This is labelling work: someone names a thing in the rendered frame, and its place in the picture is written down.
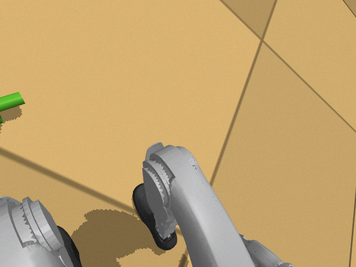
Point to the bottle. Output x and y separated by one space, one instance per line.
10 101

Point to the right robot foot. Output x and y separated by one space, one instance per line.
147 217

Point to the right robot hand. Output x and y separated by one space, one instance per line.
260 255

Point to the left robot foot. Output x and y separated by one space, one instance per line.
70 247

